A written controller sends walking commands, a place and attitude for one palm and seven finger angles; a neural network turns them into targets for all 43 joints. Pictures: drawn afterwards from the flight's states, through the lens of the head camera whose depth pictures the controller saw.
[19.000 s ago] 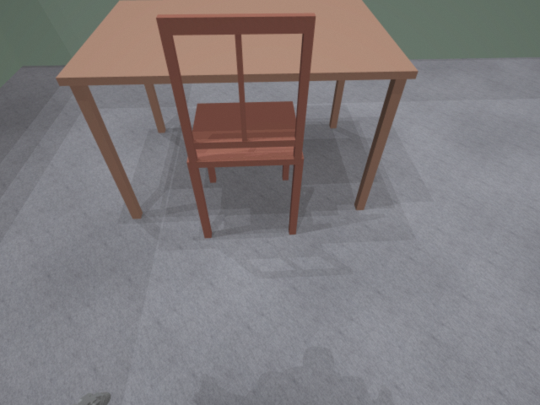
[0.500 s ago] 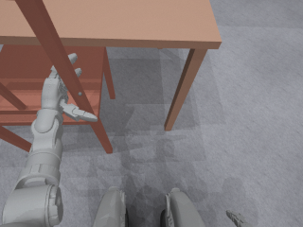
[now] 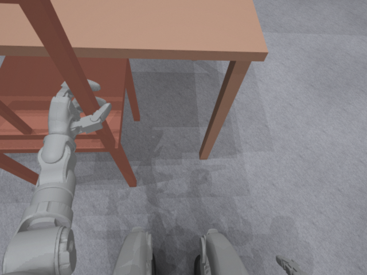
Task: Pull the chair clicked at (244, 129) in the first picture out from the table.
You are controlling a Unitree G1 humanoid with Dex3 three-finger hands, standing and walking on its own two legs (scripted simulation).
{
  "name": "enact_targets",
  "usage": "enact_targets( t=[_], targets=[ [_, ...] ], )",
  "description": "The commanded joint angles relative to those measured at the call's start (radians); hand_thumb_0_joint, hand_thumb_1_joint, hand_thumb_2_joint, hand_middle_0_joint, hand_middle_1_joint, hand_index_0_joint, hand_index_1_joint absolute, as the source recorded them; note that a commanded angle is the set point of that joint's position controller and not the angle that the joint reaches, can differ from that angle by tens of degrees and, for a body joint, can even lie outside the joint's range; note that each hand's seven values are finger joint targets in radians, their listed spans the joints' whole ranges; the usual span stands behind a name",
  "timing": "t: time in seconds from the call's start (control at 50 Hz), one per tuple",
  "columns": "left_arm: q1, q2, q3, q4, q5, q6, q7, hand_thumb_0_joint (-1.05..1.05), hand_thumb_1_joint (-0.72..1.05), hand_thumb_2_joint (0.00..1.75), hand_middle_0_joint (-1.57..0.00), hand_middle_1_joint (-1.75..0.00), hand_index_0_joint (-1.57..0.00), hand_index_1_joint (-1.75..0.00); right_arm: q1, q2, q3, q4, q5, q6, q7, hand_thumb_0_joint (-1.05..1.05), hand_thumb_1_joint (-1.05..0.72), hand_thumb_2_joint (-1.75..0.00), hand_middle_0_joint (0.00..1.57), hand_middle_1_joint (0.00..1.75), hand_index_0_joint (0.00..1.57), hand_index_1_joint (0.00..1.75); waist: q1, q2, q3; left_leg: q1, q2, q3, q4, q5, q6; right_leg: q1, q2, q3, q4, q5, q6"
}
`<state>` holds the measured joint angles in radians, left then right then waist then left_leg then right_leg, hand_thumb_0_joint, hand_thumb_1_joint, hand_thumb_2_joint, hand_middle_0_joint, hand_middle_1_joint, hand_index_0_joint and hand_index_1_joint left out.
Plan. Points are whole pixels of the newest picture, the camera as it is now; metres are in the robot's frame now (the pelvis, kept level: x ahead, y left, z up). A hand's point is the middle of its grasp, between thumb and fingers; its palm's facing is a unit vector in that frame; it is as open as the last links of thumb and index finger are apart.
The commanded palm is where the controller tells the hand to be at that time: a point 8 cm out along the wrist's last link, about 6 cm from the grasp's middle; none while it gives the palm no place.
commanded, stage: hook a spindle and tug to test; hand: left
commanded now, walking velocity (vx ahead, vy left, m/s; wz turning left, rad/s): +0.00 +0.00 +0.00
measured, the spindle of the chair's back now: out of the picture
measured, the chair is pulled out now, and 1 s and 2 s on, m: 0.00 0.03 0.15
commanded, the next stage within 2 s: step backward, pulling the chair out in 0.70 s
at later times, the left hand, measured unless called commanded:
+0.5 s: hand (95, 121) +0.43 +0.18 +0.03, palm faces +0.00 -1.00 -0.03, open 6.1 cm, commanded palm +0.40 +0.22 +0.03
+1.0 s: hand (93, 127) +0.41 +0.17 +0.05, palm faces +0.16 -0.99 -0.05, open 5.9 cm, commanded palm +0.39 +0.22 +0.04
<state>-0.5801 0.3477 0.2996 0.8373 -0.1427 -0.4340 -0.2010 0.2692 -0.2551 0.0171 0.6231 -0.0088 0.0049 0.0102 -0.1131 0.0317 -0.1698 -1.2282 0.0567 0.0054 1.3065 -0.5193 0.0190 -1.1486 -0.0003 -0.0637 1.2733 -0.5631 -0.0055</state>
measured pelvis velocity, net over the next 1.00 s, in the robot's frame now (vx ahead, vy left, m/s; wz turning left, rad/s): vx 0.02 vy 0.01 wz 0.00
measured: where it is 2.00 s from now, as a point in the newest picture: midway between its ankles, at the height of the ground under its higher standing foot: outside the picture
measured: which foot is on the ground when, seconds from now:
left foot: down 0.00-1.00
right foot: down 0.00-1.00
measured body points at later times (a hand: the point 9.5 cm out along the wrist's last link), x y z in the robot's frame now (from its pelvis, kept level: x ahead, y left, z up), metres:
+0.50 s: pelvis +0.01 +0.00 +0.01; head +0.14 +0.02 +0.44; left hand +0.42 +0.23 +0.04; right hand +0.11 -0.25 -0.11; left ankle +0.04 +0.11 -0.61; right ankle +0.02 -0.12 -0.61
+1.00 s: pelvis +0.02 +0.01 +0.07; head +0.11 +0.02 +0.51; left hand +0.39 +0.23 +0.06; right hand +0.12 -0.23 -0.04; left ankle +0.04 +0.11 -0.61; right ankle +0.02 -0.12 -0.61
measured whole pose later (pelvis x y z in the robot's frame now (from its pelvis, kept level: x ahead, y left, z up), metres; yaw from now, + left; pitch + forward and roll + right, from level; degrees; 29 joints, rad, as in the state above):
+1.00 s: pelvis +0.02 +0.01 +0.07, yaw +0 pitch +15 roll -1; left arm -0.36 0.21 0.19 0.74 -0.13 -0.20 0.05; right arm 0.28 -0.20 0.05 0.54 0.07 0.12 -0.09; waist -0.08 0.01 -0.08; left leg -0.78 0.04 0.06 0.93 -0.41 0.03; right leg -0.73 -0.01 -0.02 0.91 -0.45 0.02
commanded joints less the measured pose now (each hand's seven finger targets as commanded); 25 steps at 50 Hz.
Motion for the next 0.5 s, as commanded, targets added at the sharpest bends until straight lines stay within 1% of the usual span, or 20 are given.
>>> enact_targets(
  t=[0.0, 0.02, 0.04, 0.08, 0.1, 0.12, 0.16, 0.2, 0.22, 0.26, 0.28, 0.3, 0.32, 0.34, 0.36, 0.4, 0.42, 0.44, 0.46, 0.48],
  targets=[
    [-0.312, 0.155, -0.009, -0.253, 0.006, -0.093, -0.028, 0.00, 0.90, 0.90, -0.50, -1.45, -0.50, -1.45, 0.095, -0.162, -0.065, -0.078, -0.002, -0.029, -0.011, 0.00, -0.90, -0.90, 0.20, 0.30, 0.20, 0.30, -0.007, 0.100, -0.504, 0.496, -0.024, -0.065, -0.141, 0.373, -0.005, 0.133, 0.030, 0.030, -0.166, 0.321, -0.030],
    [-0.318, 0.149, -0.017, -0.247, 0.008, -0.091, -0.025, 0.00, 0.90, 0.90, -0.50, -1.45, -0.50, -1.45, 0.095, -0.161, -0.063, -0.076, -0.002, -0.028, -0.011, 0.00, -0.90, -0.90, 0.20, 0.30, 0.20, 0.30, -0.009, 0.102, -0.488, 0.496, -0.024, -0.068, -0.144, 0.374, -0.007, 0.125, 0.030, 0.028, -0.166, 0.316, -0.031],
    [-0.302, 0.126, -0.030, -0.242, 0.008, -0.089, -0.024, 0.00, 0.90, 0.90, -0.50, -1.45, -0.50, -1.45, 0.095, -0.158, -0.064, -0.077, -0.002, -0.027, -0.009, 0.00, -0.90, -0.90, 0.20, 0.30, 0.20, 0.30, -0.010, 0.088, -0.483, 0.495, -0.024, -0.067, -0.146, 0.367, -0.006, 0.126, 0.031, 0.026, -0.170, 0.311, -0.030],
    [-0.274, 0.124, -0.031, -0.277, 0.005, -0.091, -0.020, 0.00, 0.90, 0.90, -0.50, -1.45, -0.50, -1.45, 0.097, -0.160, -0.067, -0.085, -0.003, -0.029, -0.007, 0.00, -0.90, -0.90, 0.20, 0.30, 0.20, 0.30, -0.002, 0.112, -0.495, 0.530, -0.022, -0.074, -0.153, 0.402, -0.009, 0.122, 0.033, 0.021, -0.167, 0.320, -0.035],
    [-0.246, 0.107, -0.040, -0.277, 0.006, -0.089, -0.019, 0.00, 0.90, 0.90, -0.50, -1.45, -0.50, -1.45, 0.093, -0.158, -0.068, -0.088, -0.002, -0.027, -0.004, 0.00, -0.90, -0.90, 0.20, 0.30, 0.20, 0.30, 0.004, 0.121, -0.506, 0.539, -0.022, -0.070, -0.154, 0.413, -0.012, 0.124, 0.031, 0.021, -0.167, 0.329, -0.034],
    [-0.248, 0.124, -0.028, -0.278, 0.007, -0.087, -0.013, 0.00, 0.90, 0.90, -0.50, -1.45, -0.50, -1.45, 0.095, -0.161, -0.069, -0.084, -0.002, -0.024, -0.005, 0.00, -0.90, -0.90, 0.20, 0.30, 0.20, 0.30, 0.001, 0.086, -0.502, 0.532, -0.020, -0.071, -0.153, 0.417, -0.011, 0.133, 0.031, 0.020, -0.167, 0.338, -0.032],
    [-0.232, 0.096, -0.052, -0.295, 0.009, -0.084, -0.012, 0.00, 0.90, 0.90, -0.50, -1.45, -0.50, -1.45, 0.091, -0.154, -0.069, -0.090, -0.002, -0.025, -0.002, 0.00, -0.90, -0.90, 0.20, 0.30, 0.20, 0.30, 0.000, 0.094, -0.500, 0.528, -0.023, -0.068, -0.155, 0.410, -0.010, 0.142, 0.031, 0.021, -0.169, 0.341, -0.031],
    [-0.203, 0.097, -0.049, -0.297, 0.006, -0.082, -0.013, 0.00, 0.90, 0.90, -0.50, -1.45, -0.50, -1.45, 0.091, -0.156, -0.070, -0.090, -0.001, -0.024, -0.002, 0.00, -0.90, -0.90, 0.20, 0.30, 0.20, 0.30, 0.000, 0.080, -0.485, 0.522, -0.022, -0.066, -0.155, 0.418, -0.008, 0.147, 0.031, 0.023, -0.172, 0.352, -0.030],
    [-0.187, 0.113, -0.037, -0.305, 0.007, -0.083, -0.012, 0.00, 0.90, 0.90, -0.50, -1.45, -0.50, -1.45, 0.090, -0.159, -0.070, -0.093, 0.000, -0.022, -0.001, 0.00, -0.90, -0.90, 0.20, 0.30, 0.20, 0.30, 0.008, 0.079, -0.489, 0.521, -0.022, -0.067, -0.159, 0.417, -0.010, 0.155, 0.031, 0.022, -0.172, 0.351, -0.031],
    [-0.173, 0.108, -0.042, -0.331, 0.004, -0.084, -0.012, 0.00, 0.90, 0.90, -0.50, -1.45, -0.50, -1.45, 0.083, -0.156, -0.070, -0.100, 0.001, -0.022, -0.002, 0.00, -0.90, -0.90, 0.20, 0.30, 0.20, 0.30, 0.010, 0.064, -0.493, 0.512, -0.023, -0.065, -0.158, 0.419, -0.008, 0.172, 0.030, 0.024, -0.169, 0.362, -0.030],
    [-0.159, 0.090, -0.059, -0.335, 0.006, -0.083, -0.014, 0.00, 0.90, 0.90, -0.50, -1.45, -0.50, -1.45, 0.085, -0.154, -0.070, -0.103, -0.001, -0.024, 0.000, 0.00, -0.90, -0.90, 0.20, 0.30, 0.20, 0.30, 0.009, 0.084, -0.498, 0.522, -0.025, -0.067, -0.156, 0.436, -0.008, 0.168, 0.030, 0.024, -0.165, 0.369, -0.032],
    [-0.141, 0.098, -0.044, -0.332, 0.001, -0.081, -0.013, 0.00, 0.90, 0.90, -0.50, -1.45, -0.50, -1.45, 0.084, -0.154, -0.072, -0.100, 0.000, -0.023, -0.001, 0.00, -0.90, -0.90, 0.20, 0.30, 0.20, 0.30, 0.012, 0.071, -0.493, 0.526, -0.022, -0.064, -0.158, 0.440, -0.010, 0.171, 0.030, 0.023, -0.169, 0.376, -0.030],
    [-0.119, 0.097, -0.045, -0.339, 0.000, -0.079, -0.014, 0.00, 0.90, 0.90, -0.50, -1.45, -0.50, -1.45, 0.081, -0.154, -0.071, -0.103, 0.001, -0.022, 0.001, 0.00, -0.90, -0.90, 0.20, 0.30, 0.20, 0.30, 0.019, 0.084, -0.491, 0.522, -0.024, -0.061, -0.159, 0.438, -0.011, 0.173, 0.029, 0.024, -0.169, 0.373, -0.030],
    [-0.113, 0.094, -0.047, -0.336, -0.002, -0.077, -0.013, 0.00, 0.90, 0.90, -0.50, -1.45, -0.50, -1.45, 0.079, -0.154, -0.071, -0.105, 0.002, -0.020, 0.000, 0.00, -0.90, -0.90, 0.20, 0.30, 0.20, 0.30, 0.015, 0.064, -0.473, 0.517, -0.022, -0.064, -0.162, 0.434, -0.011, 0.170, 0.030, 0.021, -0.171, 0.370, -0.030],
    [-0.126, 0.075, -0.065, -0.358, -0.004, -0.077, -0.014, 0.00, 0.90, 0.90, -0.50, -1.45, -0.50, -1.45, 0.075, -0.151, -0.070, -0.105, 0.002, -0.021, 0.001, 0.00, -0.90, -0.90, 0.20, 0.30, 0.20, 0.30, 0.009, 0.079, -0.473, 0.522, -0.024, -0.061, -0.161, 0.438, -0.009, 0.172, 0.028, 0.022, -0.174, 0.377, -0.029],
    [-0.076, 0.089, -0.049, -0.374, -0.005, -0.074, -0.014, 0.00, 0.90, 0.90, -0.50, -1.45, -0.50, -1.45, 0.076, -0.151, -0.071, -0.111, 0.003, -0.022, 0.001, 0.00, -0.90, -0.90, 0.20, 0.30, 0.20, 0.30, 0.025, 0.088, -0.486, 0.535, -0.022, -0.061, -0.162, 0.474, -0.012, 0.183, 0.029, 0.023, -0.167, 0.396, -0.031],
    [-0.064, 0.086, -0.049, -0.372, -0.009, -0.071, -0.012, 0.00, 0.90, 0.90, -0.50, -1.45, -0.50, -1.45, 0.075, -0.152, -0.072, -0.112, 0.003, -0.020, 0.001, 0.00, -0.90, -0.90, 0.20, 0.30, 0.20, 0.30, 0.023, 0.067, -0.482, 0.534, -0.022, -0.064, -0.163, 0.476, -0.012, 0.186, 0.029, 0.021, -0.169, 0.399, -0.030],
    [-0.056, 0.064, -0.071, -0.380, -0.009, -0.070, -0.014, 0.00, 0.90, 0.90, -0.50, -1.45, -0.50, -1.45, 0.070, -0.149, -0.072, -0.116, 0.004, -0.020, 0.002, 0.00, -0.90, -0.90, 0.20, 0.30, 0.20, 0.30, 0.021, 0.074, -0.468, 0.535, -0.022, -0.063, -0.167, 0.465, -0.013, 0.179, 0.028, 0.020, -0.173, 0.387, -0.030],
    [-0.047, 0.065, -0.062, -0.384, -0.015, -0.067, -0.013, 0.00, 0.90, 0.90, -0.50, -1.45, -0.50, -1.45, 0.069, -0.149, -0.073, -0.118, 0.004, -0.020, 0.002, 0.00, -0.90, -0.90, 0.20, 0.30, 0.20, 0.30, 0.019, 0.045, -0.468, 0.517, -0.024, -0.058, -0.163, 0.450, -0.008, 0.196, 0.028, 0.023, -0.176, 0.395, -0.027],
    [-0.060, 0.072, -0.065, -0.392, -0.016, -0.068, -0.015, 0.00, 0.90, 0.90, -0.50, -1.45, -0.50, -1.45, 0.068, -0.150, -0.071, -0.117, 0.005, -0.022, -0.001, 0.00, -0.90, -0.90, 0.20, 0.30, 0.20, 0.30, 0.014, 0.056, -0.463, 0.511, -0.025, -0.061, -0.161, 0.451, -0.007, 0.193, 0.028, 0.024, -0.172, 0.397, -0.028]
  ],
)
